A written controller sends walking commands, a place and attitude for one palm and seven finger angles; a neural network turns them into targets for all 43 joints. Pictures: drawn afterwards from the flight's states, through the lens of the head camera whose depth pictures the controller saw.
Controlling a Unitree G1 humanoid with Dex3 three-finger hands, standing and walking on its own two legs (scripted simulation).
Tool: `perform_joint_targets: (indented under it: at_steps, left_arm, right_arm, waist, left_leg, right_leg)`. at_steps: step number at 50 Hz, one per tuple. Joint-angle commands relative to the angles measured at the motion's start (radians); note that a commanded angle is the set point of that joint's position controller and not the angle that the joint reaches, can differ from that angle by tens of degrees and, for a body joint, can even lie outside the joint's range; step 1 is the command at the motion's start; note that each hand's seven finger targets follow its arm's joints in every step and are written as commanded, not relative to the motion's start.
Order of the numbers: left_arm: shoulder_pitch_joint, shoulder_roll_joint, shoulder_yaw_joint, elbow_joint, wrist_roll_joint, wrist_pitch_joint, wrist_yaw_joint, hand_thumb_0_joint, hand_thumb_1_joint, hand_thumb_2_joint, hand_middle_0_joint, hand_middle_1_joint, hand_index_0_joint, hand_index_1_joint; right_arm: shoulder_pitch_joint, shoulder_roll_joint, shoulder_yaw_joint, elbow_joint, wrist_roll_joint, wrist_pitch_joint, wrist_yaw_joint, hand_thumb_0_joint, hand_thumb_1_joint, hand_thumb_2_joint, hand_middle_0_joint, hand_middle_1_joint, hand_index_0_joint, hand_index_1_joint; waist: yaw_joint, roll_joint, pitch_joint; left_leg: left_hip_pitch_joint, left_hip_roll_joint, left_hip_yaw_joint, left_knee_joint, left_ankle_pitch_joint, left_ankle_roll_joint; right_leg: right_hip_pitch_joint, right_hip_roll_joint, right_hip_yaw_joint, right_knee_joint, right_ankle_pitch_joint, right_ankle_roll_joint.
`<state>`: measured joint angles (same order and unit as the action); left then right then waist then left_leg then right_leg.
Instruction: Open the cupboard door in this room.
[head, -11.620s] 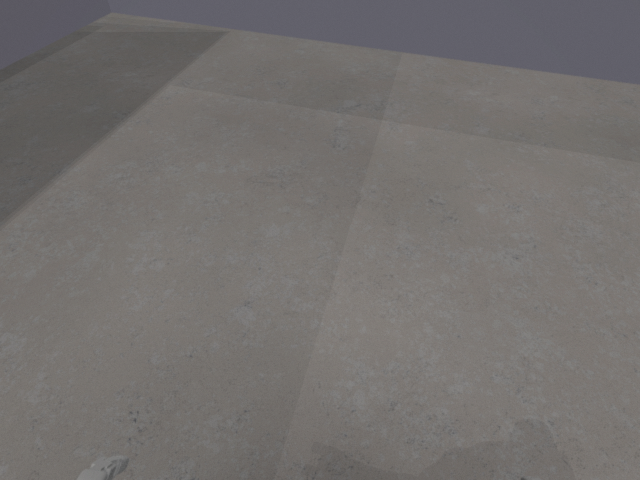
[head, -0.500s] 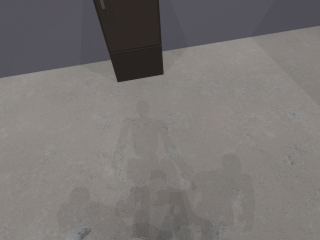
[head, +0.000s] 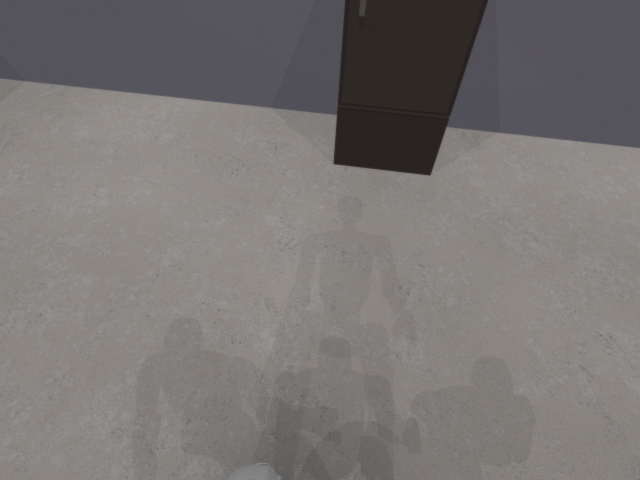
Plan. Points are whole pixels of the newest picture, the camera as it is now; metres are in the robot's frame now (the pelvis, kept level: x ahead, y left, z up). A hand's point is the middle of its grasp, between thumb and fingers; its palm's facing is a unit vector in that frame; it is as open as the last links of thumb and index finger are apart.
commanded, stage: turn or walk to find it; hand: left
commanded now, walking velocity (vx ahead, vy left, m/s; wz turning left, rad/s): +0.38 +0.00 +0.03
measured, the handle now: out of the picture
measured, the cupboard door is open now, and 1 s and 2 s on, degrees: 0 0 0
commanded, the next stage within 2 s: stand and wait in 0.10 s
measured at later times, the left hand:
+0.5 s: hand (224, 353) +0.31 +0.20 -0.14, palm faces -0.03 -0.98 -0.20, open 7.4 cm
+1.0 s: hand (252, 355) +0.32 +0.16 -0.17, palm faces +0.07 -0.98 -0.18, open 7.3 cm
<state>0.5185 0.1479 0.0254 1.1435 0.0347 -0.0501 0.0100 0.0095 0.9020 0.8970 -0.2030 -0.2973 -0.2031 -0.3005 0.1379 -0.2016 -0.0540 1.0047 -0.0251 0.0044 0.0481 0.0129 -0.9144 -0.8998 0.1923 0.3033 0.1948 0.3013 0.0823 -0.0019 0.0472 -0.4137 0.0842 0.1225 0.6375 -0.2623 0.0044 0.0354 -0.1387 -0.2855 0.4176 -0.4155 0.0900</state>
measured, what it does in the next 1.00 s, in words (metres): walks ahead: left foot, then right foot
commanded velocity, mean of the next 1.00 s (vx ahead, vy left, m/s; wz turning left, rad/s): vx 0.13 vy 0.00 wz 0.00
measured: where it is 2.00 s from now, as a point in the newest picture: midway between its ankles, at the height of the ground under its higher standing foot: (326, 443)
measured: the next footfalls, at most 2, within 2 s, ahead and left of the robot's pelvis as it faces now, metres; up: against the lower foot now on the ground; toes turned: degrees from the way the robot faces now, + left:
left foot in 0.02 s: +0.11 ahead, +0.12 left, +0.00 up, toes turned +9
right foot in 0.58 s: +0.37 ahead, -0.11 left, +0.00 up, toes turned -9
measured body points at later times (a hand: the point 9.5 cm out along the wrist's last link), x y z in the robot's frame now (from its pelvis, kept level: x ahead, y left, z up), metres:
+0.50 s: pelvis +0.18 +0.03 +0.01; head +0.19 +0.01 +0.46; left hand +0.31 +0.25 -0.13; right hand +0.10 -0.19 -0.15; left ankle +0.07 +0.11 -0.73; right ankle +0.30 -0.10 -0.69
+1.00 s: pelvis +0.30 -0.01 +0.01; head +0.29 -0.01 +0.46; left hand +0.32 +0.21 -0.15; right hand +0.34 -0.25 -0.15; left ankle +0.32 +0.12 -0.73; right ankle +0.33 -0.10 -0.73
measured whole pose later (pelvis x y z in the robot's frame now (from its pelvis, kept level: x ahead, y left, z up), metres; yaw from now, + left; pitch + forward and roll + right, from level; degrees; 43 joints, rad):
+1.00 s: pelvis +0.30 -0.01 +0.01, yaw +0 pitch -2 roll -1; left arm 0.24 0.15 0.02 1.12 0.01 -0.01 0.02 0.00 0.92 0.90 -0.20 -0.30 -0.20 -0.30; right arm 0.23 -0.17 -0.03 1.10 -0.01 -0.02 -0.03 0.01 -0.94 -0.90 0.19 0.30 0.20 0.30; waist 0.02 0.03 0.01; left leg -0.23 0.08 0.05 0.53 -0.24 -0.03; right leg -0.24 0.00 -0.17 0.49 -0.22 -0.05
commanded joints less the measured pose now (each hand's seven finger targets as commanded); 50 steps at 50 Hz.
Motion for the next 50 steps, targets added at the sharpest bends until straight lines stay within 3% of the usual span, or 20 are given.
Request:
perform_joint_targets:
  at_steps: [1, 2, 4, 6, 8, 11, 16, 20, 24, 26, 28, 29, 30, 31, 34, 37, 44, 47, 49, 50]
  left_arm:
    - [-0.017, 0.084, 0.012, -0.082, -0.022, -0.018, -0.007, 0.000, 0.900, 0.900, -0.200, -0.300, -0.200, -0.300]
    - [-0.097, 0.097, 0.005, -0.123, -0.019, -0.012, -0.002, 0.000, 0.900, 0.900, -0.200, -0.300, -0.200, -0.300]
    - [-0.187, 0.102, 0.013, -0.121, -0.022, -0.006, -0.004, 0.000, 0.900, 0.900, -0.200, -0.300, -0.200, -0.300]
    - [-0.183, 0.072, 0.020, -0.084, -0.009, 0.006, -0.014, 0.000, 0.900, 0.900, -0.200, -0.300, -0.200, -0.300]
    - [-0.135, 0.038, 0.017, -0.069, -0.008, 0.019, -0.011, 0.000, 0.900, 0.900, -0.200, -0.300, -0.200, -0.300]
    - [-0.106, 0.031, 0.023, -0.070, -0.008, 0.039, -0.003, 0.000, 0.900, 0.900, -0.200, -0.300, -0.200, -0.300]
    - [-0.279, 0.072, 0.036, -0.147, -0.008, 0.053, -0.018, 0.000, 0.900, 0.900, -0.200, -0.300, -0.200, -0.300]
    - [-0.440, 0.071, 0.031, -0.212, -0.010, 0.043, -0.029, 0.000, 0.900, 0.900, -0.200, -0.300, -0.200, -0.300]
    - [-0.523, 0.062, 0.024, -0.247, -0.015, 0.026, -0.031, 0.000, 0.900, 0.900, -0.200, -0.300, -0.200, -0.300]
    - [-0.431, 0.064, 0.026, -0.222, -0.016, 0.019, -0.026, 0.000, 0.900, 0.900, -0.200, -0.300, -0.200, -0.300]
    - [-0.176, 0.114, 0.035, -0.136, -0.010, -0.002, -0.017, 0.000, 0.900, 0.900, -0.200, -0.300, -0.200, -0.300]
    - [-0.053, 0.207, 0.056, -0.098, -0.002, -0.019, -0.002, 0.000, 0.900, 0.900, -0.200, -0.300, -0.200, -0.300]
    - [0.008, 0.282, 0.070, -0.079, -0.019, -0.020, 0.002, 0.000, 0.900, 0.900, -0.200, -0.300, -0.200, -0.300]
    - [-0.058, 0.266, 0.059, -0.095, -0.032, -0.015, 0.008, 0.000, 0.900, 0.900, -0.200, -0.300, -0.200, -0.300]
    - [-0.278, 0.166, 0.033, -0.140, -0.032, -0.008, 0.014, 0.000, 0.900, 0.900, -0.200, -0.300, -0.200, -0.300]
    - [-0.366, 0.118, 0.014, -0.148, -0.024, -0.005, 0.016, 0.000, 0.900, 0.900, -0.200, -0.300, -0.200, -0.300]
    - [-0.297, 0.130, 0.022, -0.094, -0.018, 0.011, 0.013, 0.000, 0.900, 0.900, -0.200, -0.300, -0.200, -0.300]
    - [-0.298, 0.110, 0.013, -0.073, -0.030, 0.020, 0.015, 0.000, 0.900, 0.900, -0.200, -0.300, -0.200, -0.300]
    - [-0.255, 0.072, 0.003, -0.065, -0.035, 0.029, 0.011, 0.000, 0.900, 0.900, -0.200, -0.300, -0.200, -0.300]
    - [-0.239, 0.062, 0.000, -0.056, -0.031, 0.030, 0.014, 0.000, 0.900, 0.900, -0.200, -0.300, -0.200, -0.300]
  right_arm:
    - [0.394, -0.251, -0.065, 0.054, -0.009, -0.059, -0.037, 0.000, -0.900, -0.900, 0.200, 0.300, 0.200, 0.300]
    - [0.451, -0.290, -0.068, 0.072, 0.008, -0.051, -0.050, 0.000, -0.900, -0.900, 0.200, 0.300, 0.200, 0.300]
    - [0.294, -0.211, -0.052, 0.044, 0.014, -0.053, -0.063, 0.000, -0.900, -0.900, 0.200, 0.300, 0.200, 0.300]
    - [0.180, -0.116, -0.021, 0.023, 0.010, -0.068, -0.060, 0.000, -0.900, -0.900, 0.200, 0.300, 0.200, 0.300]
    - [0.186, -0.071, -0.004, 0.030, 0.013, -0.085, -0.065, 0.000, -0.900, -0.900, 0.200, 0.300, 0.200, 0.300]
    - [0.189, -0.043, -0.006, 0.031, 0.014, -0.093, -0.069, 0.000, -0.900, -0.900, 0.200, 0.300, 0.200, 0.300]
    - [0.227, -0.062, -0.010, 0.044, 0.013, -0.088, -0.071, 0.000, -0.900, -0.900, 0.200, 0.300, 0.200, 0.300]
    - [0.312, -0.071, -0.013, 0.078, 0.004, -0.090, -0.077, 0.000, -0.900, -0.900, 0.200, 0.300, 0.200, 0.300]
    - [0.359, -0.087, -0.017, 0.101, -0.005, -0.083, -0.078, 0.000, -0.900, -0.900, 0.200, 0.300, 0.200, 0.300]
    - [0.337, -0.101, -0.014, 0.103, -0.003, -0.078, -0.081, 0.000, -0.900, -0.900, 0.200, 0.300, 0.200, 0.300]
    - [0.315, -0.109, -0.013, 0.103, 0.010, -0.077, -0.078, 0.000, -0.900, -0.900, 0.200, 0.300, 0.200, 0.300]
    - [0.346, -0.065, -0.008, 0.095, 0.020, -0.077, -0.068, 0.000, -0.900, -0.900, 0.200, 0.300, 0.200, 0.300]
    - [0.395, -0.028, -0.001, 0.080, 0.026, -0.072, -0.070, 0.000, -0.900, -0.900, 0.200, 0.300, 0.200, 0.300]
    - [0.366, -0.038, 0.000, 0.082, 0.030, -0.055, -0.079, 0.000, -0.900, -0.900, 0.200, 0.300, 0.200, 0.300]
    - [0.287, 0.010, 0.002, 0.094, 0.018, -0.025, -0.067, 0.000, -0.900, -0.900, 0.200, 0.300, 0.200, 0.300]
    - [0.355, 0.051, 0.015, 0.113, 0.010, 0.004, -0.065, 0.000, -0.900, -0.900, 0.200, 0.300, 0.200, 0.300]
    - [0.242, 0.040, 0.025, 0.083, 0.009, -0.008, -0.064, 0.000, -0.900, -0.900, 0.200, 0.300, 0.200, 0.300]
    - [0.263, 0.015, 0.027, 0.108, 0.012, -0.024, -0.068, 0.000, -0.900, -0.900, 0.200, 0.300, 0.200, 0.300]
    - [0.211, -0.046, 0.024, 0.096, 0.009, -0.035, -0.075, 0.000, -0.900, -0.900, 0.200, 0.300, 0.200, 0.300]
    - [0.172, -0.052, 0.028, 0.086, 0.008, -0.031, -0.078, 0.000, -0.900, -0.900, 0.200, 0.300, 0.200, 0.300]
  waist:
    - [-0.223, 0.328, -0.211]
    - [-0.244, 0.311, -0.213]
    - [-0.189, 0.159, -0.087]
    - [-0.118, 0.068, 0.046]
    - [-0.087, 0.081, 0.042]
    - [-0.052, 0.105, 0.018]
    - [-0.071, 0.111, 0.083]
    - [-0.112, 0.089, 0.117]
    - [-0.140, 0.075, 0.110]
    - [-0.091, 0.064, 0.074]
    - [0.016, 0.020, -0.066]
    - [0.049, -0.156, -0.189]
    - [0.016, -0.288, -0.274]
    - [0.005, -0.175, -0.237]
    - [-0.066, -0.057, -0.025]
    - [-0.135, -0.088, -0.037]
    - [-0.078, -0.103, -0.060]
    - [-0.106, -0.037, -0.051]
    - [-0.068, 0.110, 0.001]
    - [-0.055, 0.078, 0.038]
  left_leg:
    - [0.723, 0.269, -0.427, -0.247, 0.014, 0.113]
    - [0.729, 0.353, -0.555, -0.345, 0.058, 0.154]
    - [0.513, 0.338, -0.460, -0.378, 0.047, 0.161]
    - [0.295, 0.261, -0.280, -0.412, 0.175, 0.122]
    - [0.240, 0.198, -0.156, -0.410, 0.414, 0.100]
    - [0.255, 0.174, -0.088, -0.411, 0.574, 0.110]
    - [0.302, 0.182, -0.130, -0.458, 0.346, 0.149]
    - [0.426, 0.205, -0.151, -0.443, 0.405, 0.164]
    - [0.463, 0.215, -0.135, -0.374, 0.513, 0.156]
    - [0.418, 0.199, -0.098, -0.265, 0.718, 0.135]
    - [0.334, 0.126, -0.044, 0.009, 0.735, 0.071]
    - [0.117, 0.031, 0.001, 0.277, 0.401, 0.025]
    - [-0.018, -0.101, -0.020, 0.543, -0.318, -0.010]
    - [-0.010, -0.057, -0.131, 0.618, -0.344, -0.002]
    - [-0.002, 0.017, -0.144, 0.606, -0.182, -0.011]
    - [0.116, 0.026, -0.109, 0.408, -0.116, -0.037]
    - [0.152, 0.001, -0.067, 0.027, -0.081, -0.052]
    - [0.333, 0.015, -0.091, -0.216, 0.102, -0.049]
    - [0.236, 0.131, -0.201, -0.316, 0.122, 0.000]
    - [0.161, 0.132, -0.184, -0.325, 0.072, 0.008]
  right_leg:
    - [-0.589, 0.034, 0.031, 0.623, -0.050, -0.054]
    - [-0.699, 0.058, 0.164, 0.771, -0.186, -0.068]
    - [-0.719, -0.028, 0.228, 0.879, -0.053, -0.076]
    - [-0.635, -0.056, 0.244, 0.820, 0.064, -0.066]
    - [-0.563, -0.033, 0.232, 0.776, 0.122, -0.052]
    - [-0.571, -0.011, 0.227, 0.749, 0.193, -0.033]
    - [-0.708, -0.022, 0.252, 0.666, 0.274, -0.026]
    - [-0.768, -0.018, 0.228, 0.491, 0.255, -0.040]
    - [-0.659, 0.020, 0.183, 0.284, 0.184, -0.076]
    - [-0.483, 0.067, 0.155, 0.209, 0.195, -0.099]
    - [-0.143, 0.091, 0.140, 0.085, 0.370, -0.110]
    - [0.124, -0.110, 0.353, 0.097, 0.654, -0.175]
    - [0.210, -0.342, 0.638, 0.040, 1.020, -0.293]
    - [0.101, -0.342, 0.591, -0.007, 0.981, -0.339]
    - [-0.257, -0.242, 0.454, -0.128, 0.578, -0.261]
    - [-0.408, -0.153, 0.285, -0.178, 0.438, -0.208]
    - [-0.304, -0.114, 0.331, -0.168, 0.286, -0.233]
    - [-0.390, -0.059, 0.294, -0.102, 0.177, -0.165]
    - [-0.344, 0.026, 0.251, -0.051, 0.182, -0.102]
    - [-0.280, 0.026, 0.253, -0.081, 0.204, -0.092]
